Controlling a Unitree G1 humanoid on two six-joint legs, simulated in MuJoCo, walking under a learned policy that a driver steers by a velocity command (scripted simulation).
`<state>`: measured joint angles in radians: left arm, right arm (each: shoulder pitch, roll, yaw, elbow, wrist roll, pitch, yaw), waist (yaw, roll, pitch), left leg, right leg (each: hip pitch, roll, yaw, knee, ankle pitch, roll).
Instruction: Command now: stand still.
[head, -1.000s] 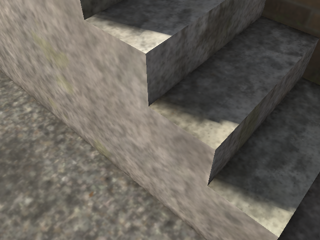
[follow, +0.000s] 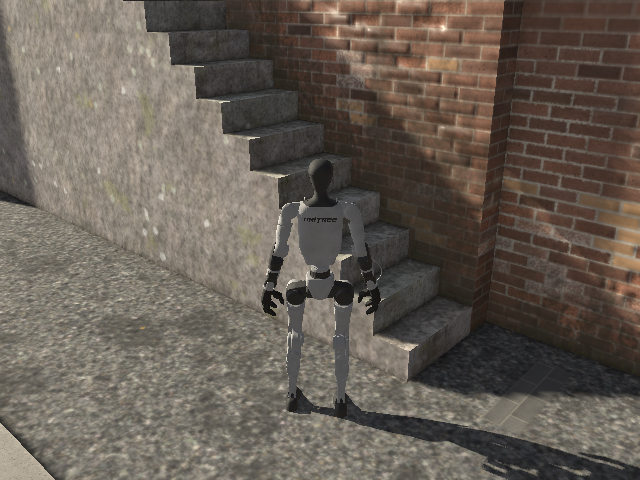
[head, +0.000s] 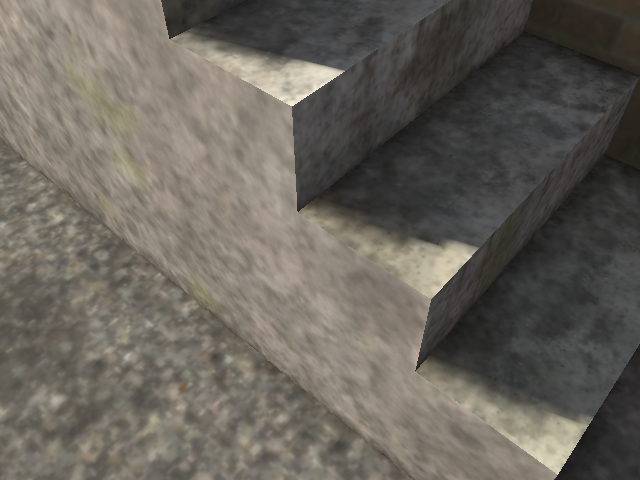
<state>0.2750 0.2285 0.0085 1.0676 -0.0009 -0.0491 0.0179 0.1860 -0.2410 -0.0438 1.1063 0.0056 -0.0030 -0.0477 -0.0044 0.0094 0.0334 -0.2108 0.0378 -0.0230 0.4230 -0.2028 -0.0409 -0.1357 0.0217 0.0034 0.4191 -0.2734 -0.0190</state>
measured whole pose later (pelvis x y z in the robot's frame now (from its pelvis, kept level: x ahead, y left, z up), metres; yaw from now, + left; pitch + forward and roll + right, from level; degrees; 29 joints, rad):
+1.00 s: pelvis +0.00 +0.00 +0.00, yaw +0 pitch -1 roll +0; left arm 0.28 0.23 0.01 1.07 0.00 -0.05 0.02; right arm 0.19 -0.24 -0.04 1.11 0.01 0.00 -0.05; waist 0.00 0.01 0.03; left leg -0.21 0.04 -0.02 0.43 -0.20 -0.04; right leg -0.14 0.02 0.00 0.42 -0.28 -0.02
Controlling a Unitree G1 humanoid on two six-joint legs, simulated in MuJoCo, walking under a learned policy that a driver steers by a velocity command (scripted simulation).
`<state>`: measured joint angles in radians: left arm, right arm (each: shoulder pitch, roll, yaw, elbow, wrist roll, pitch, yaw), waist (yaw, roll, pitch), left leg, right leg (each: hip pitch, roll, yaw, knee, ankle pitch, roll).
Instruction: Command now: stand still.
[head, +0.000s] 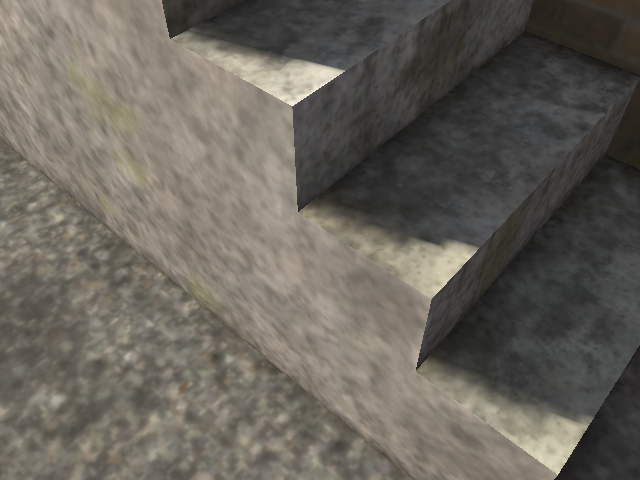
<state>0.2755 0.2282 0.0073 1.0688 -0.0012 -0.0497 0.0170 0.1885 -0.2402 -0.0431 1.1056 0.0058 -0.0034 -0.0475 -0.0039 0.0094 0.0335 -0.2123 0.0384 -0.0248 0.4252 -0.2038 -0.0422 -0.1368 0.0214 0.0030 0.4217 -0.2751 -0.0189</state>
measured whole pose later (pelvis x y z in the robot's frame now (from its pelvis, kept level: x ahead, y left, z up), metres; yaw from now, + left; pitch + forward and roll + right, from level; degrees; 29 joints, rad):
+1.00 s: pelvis +0.06 +0.10 -0.02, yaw +0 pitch +1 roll +0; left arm 0.33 0.32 0.04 1.00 0.00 -0.04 0.07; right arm 0.19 -0.26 -0.05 0.92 -0.01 -0.06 0.02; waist 0.03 -0.01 0.04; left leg -0.39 0.03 -0.01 0.57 -0.21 -0.03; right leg -0.21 -0.10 0.10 0.74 -0.58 0.10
